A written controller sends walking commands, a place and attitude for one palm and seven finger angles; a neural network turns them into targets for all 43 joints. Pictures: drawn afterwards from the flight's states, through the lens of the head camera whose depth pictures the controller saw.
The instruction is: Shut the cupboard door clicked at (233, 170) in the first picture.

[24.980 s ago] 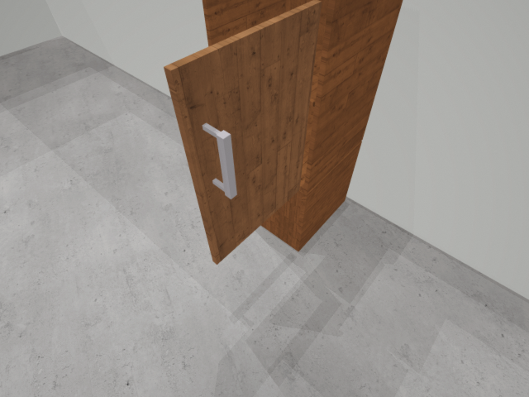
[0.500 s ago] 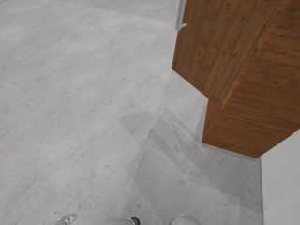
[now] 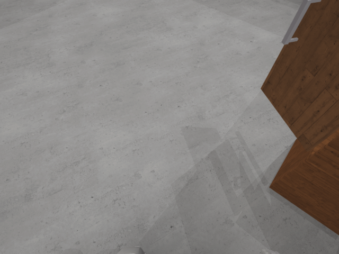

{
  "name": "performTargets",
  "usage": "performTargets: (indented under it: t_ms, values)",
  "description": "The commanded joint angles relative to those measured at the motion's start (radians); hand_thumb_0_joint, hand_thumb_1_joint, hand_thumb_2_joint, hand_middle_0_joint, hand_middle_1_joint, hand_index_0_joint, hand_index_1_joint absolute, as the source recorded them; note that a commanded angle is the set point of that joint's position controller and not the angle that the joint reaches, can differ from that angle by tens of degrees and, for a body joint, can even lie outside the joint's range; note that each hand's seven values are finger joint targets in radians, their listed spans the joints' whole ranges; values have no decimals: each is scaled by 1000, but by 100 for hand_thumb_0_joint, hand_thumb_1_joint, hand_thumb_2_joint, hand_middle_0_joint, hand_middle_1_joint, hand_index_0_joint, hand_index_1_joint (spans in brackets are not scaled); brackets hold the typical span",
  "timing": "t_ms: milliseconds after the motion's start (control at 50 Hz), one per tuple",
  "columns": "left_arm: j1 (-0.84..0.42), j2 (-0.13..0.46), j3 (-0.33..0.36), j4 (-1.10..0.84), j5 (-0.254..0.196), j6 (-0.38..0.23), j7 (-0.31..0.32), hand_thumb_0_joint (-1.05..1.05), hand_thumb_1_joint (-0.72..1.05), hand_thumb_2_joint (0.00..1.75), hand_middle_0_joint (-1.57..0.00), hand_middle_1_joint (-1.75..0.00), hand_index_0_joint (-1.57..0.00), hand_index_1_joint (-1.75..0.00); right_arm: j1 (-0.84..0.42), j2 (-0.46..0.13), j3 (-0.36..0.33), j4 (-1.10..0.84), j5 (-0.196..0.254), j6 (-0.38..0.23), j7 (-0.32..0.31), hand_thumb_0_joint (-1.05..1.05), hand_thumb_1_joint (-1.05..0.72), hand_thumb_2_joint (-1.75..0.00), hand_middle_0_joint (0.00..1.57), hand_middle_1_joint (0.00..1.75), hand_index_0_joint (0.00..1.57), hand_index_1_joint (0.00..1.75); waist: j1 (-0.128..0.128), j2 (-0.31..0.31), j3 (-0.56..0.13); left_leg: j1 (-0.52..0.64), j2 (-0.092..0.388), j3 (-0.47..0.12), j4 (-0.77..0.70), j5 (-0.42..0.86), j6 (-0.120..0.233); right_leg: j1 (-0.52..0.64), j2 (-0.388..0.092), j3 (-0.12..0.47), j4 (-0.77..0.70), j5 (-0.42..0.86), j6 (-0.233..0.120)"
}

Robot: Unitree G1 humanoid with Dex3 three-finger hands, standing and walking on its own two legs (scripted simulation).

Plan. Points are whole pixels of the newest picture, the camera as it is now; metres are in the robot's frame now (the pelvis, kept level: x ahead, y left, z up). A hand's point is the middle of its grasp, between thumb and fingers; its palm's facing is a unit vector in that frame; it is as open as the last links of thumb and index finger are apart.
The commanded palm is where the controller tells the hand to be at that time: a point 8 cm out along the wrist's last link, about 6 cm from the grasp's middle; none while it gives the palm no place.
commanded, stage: walk to a spot facing it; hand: left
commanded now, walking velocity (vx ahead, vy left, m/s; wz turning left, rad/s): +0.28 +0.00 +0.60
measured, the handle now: (300, 22) +0.87 -0.43 +0.06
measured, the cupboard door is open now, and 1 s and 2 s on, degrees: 56 56 56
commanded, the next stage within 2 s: turn to face it in 1.46 s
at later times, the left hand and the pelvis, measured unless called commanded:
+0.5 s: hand out of the picture +0.08 +0.15 -0.14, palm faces +0.33 -0.91 -0.26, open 7.4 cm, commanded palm none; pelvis +0.10 -0.04 +0.02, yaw +19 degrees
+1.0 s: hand (76, 222) +0.19 +0.27 -0.15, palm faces +0.57 -0.79 -0.22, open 7.4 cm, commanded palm none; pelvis +0.26 +0.07 +0.01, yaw +33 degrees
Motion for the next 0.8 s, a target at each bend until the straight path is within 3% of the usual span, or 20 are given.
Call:
performTargets:
  t_ms: [0, 20, 60, 100, 200, 260, 280, 300, 320, 340, 380, 420, 500, 620, 660, 700, 720, 740, 760, 780]
  values:
    - [-14, 113, 30, -129, -5, -6, 4, 0, 90, 90, -20, -30, -20, -30, 234, -270, -65, -22, -15, -35, -17, 0, -90, -90, 20, 30, 20, 30, -103, 287, -282, 438, 402, -464, -208, 619, 264, -367, 42, 73, 460, -284, 26]
    - [-99, 110, 32, -139, -5, -1, 4, 0, 90, 90, -20, -30, -20, -30, 267, -256, -64, -2, -20, -43, -34, 0, -90, -90, 20, 30, 20, 30, -129, 248, -265, 409, 381, -500, -229, 518, 277, -438, 38, 137, 507, -244, 26]
    - [-144, 117, 40, -122, -9, -3, -7, 0, 90, 90, -20, -30, -20, -30, 189, -202, -45, -24, -22, -50, -47, 0, -90, -90, 20, 30, 20, 30, -95, 237, -169, 277, 295, -441, -262, 308, 238, -429, 27, 179, 521, -107, 25]
    - [-103, 112, 43, -99, -7, -6, -27, 0, 90, 90, -20, -30, -20, -30, 110, -191, -38, -46, -21, -59, -45, 0, -90, -90, 20, 30, 20, 30, -47, 198, -145, 208, 233, -379, -297, 97, 211, -374, 38, 163, 428, -42, 26]
    - [-51, 104, 43, -83, -5, -14, -48, 0, 90, 90, -20, -30, -20, -30, 53, -199, -44, -49, -23, -59, -35, 0, -90, -90, 20, 30, 20, 30, -7, 205, -82, 4, 168, -357, -335, -198, 183, -159, 102, 91, 111, 30, 29]
    - [169, 140, 63, -20, 3, -32, -46, 0, 90, 90, -20, -30, -20, -30, -23, -163, -43, -69, -14, -54, -32, 0, -90, -90, 20, 30, 20, 30, 104, 81, -104, -284, 61, -295, -135, -347, 131, 230, 127, 87, -99, 75, 26]
    - [272, 209, 79, -4, 17, -48, -31, 0, 90, 90, -20, -30, -20, -30, -16, -84, -28, -89, -1, -60, -28, 0, -90, -90, 20, 30, 20, 30, 151, -173, -140, -441, -60, -160, 171, -349, 74, 367, -90, 343, -322, -192, -24]
    - [278, 272, 78, -14, 11, -45, -17, 0, 90, 90, -20, -30, -20, -30, -44, -39, -20, -120, -1, -64, -21, 0, -90, -90, 20, 30, 20, 30, 154, -329, -108, -507, -91, -115, 472, -354, 46, 281, -332, 712, -520, -400, -115]
    - [206, 248, 75, -30, 6, -52, -7, 0, 90, 90, -20, -30, -20, -30, -28, -84, -34, -111, -17, -58, -17, 0, -90, -90, 20, 30, 20, 30, 93, -259, -67, -498, -15, -182, 635, -261, 49, 145, -363, 793, -560, -504, -159]
    - [112, 210, 70, -42, 7, -60, -3, 0, 90, 90, -20, -30, -20, -30, -18, -77, -39, -93, -20, -59, -11, 0, -90, -90, 20, 30, 20, 30, 49, -202, -28, -492, 26, -187, 699, -154, 44, 54, -348, 721, -560, -491, -160]
    - [11, 127, 48, -49, 4, -78, -6, 0, 90, 90, -20, -30, -20, -30, 19, -53, -35, -48, -22, -51, 8, 0, -90, -90, 20, 30, 20, 30, -14, -95, -44, -393, 71, -139, 675, 11, 22, -2, -236, 354, -496, -136, -115]
    - [47, 101, 45, -21, 3, -90, -6, 0, 90, 90, -20, -30, -20, -30, 41, -21, -27, -27, -16, -49, 18, 0, -90, -90, 20, 30, 20, 30, -9, -120, -91, -367, 67, -80, 587, 48, 12, 96, -178, 154, -444, 167, -103]
    - [188, 83, 38, 55, 3, -100, -2, 0, 90, 90, -20, -30, -20, -30, -46, 21, -13, -42, -14, -51, 26, 0, -90, -90, 20, 30, 20, 30, 38, -104, -82, -425, 57, -16, 438, 51, 20, 274, -184, 39, -398, 533, -103]
    - [242, 105, 40, 92, 5, -99, 1, 0, 90, 90, -20, -30, -20, -30, -164, 24, 6, -85, -16, -67, 37, 0, -90, -90, 20, 30, 20, 30, 64, -115, -64, -363, 54, 52, 123, 29, 60, 368, -232, -42, -338, 710, -109]
    - [224, 123, 42, 92, 2, -97, 0, 0, 90, 90, -20, -30, -20, -30, -127, 15, 4, -82, -16, -73, 32, 0, -90, -90, 20, 30, 20, 30, 37, -121, -84, -237, 12, 93, 73, 2, 89, 338, -240, -69, -270, 854, -106]
    - [184, 151, 47, 89, -3, -93, -3, 0, 90, 90, -20, -30, -20, -30, 17, -24, -8, -47, -20, -80, 20, 0, -90, -90, 20, 30, 20, 30, -44, -109, -151, 18, -49, 133, -2, 10, 120, 247, -217, -131, -74, 942, -82]
    - [161, 163, 44, 77, -12, -90, -7, 0, 90, 90, -20, -30, -20, -30, 158, -70, -22, -12, -25, -82, 11, 0, -90, -90, 20, 30, 20, 30, -119, -55, -226, 259, -48, 114, -79, 84, 140, 112, -183, -155, 132, 814, -54]
    - [172, 114, 46, 45, -17, -86, -22, 0, 90, 90, -20, -30, -20, -30, 289, -201, -54, 12, -35, -87, -4, 0, -90, -90, 20, 30, 20, 30, -169, 164, -333, 527, 194, -257, -129, 100, 237, -180, -69, -148, 451, 336, -3]
    - [80, 84, 31, -25, -19, -82, -28, 0, 90, 90, -20, -30, -20, -30, 361, -291, -73, 33, -22, -84, -19, 0, -90, -90, 20, 30, 20, 30, -184, 243, -347, 613, 407, -601, -253, 246, 338, -439, 41, -11, 679, -173, 8]
    - [7, 86, 32, -61, -16, -76, -17, 0, 90, 90, -20, -30, -20, -30, 340, -287, -68, 40, -13, -85, -30, 0, -90, -90, 20, 30, 20, 30, -164, 96, -295, 510, 447, -600, -288, 163, 343, -494, 20, 105, 731, -157, -6]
